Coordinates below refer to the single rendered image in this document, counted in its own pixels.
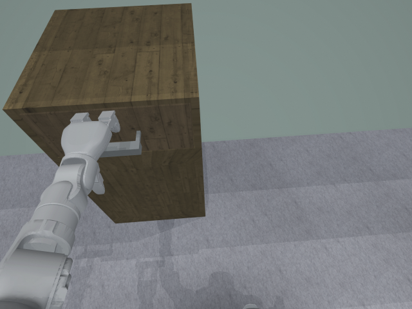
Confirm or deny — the handle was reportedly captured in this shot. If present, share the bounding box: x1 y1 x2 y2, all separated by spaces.
100 131 142 158

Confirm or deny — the drawer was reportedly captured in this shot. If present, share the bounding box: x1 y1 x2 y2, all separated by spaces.
20 103 193 157

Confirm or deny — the cabinet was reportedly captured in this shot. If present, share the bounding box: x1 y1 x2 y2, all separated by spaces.
3 3 205 223

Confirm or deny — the left robot hand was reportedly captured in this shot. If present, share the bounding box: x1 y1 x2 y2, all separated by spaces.
61 111 120 194

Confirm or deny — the robot left upper arm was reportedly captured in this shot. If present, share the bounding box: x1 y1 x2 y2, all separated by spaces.
0 248 73 309

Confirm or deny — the robot left forearm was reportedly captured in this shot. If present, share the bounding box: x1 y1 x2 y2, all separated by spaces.
0 153 98 275

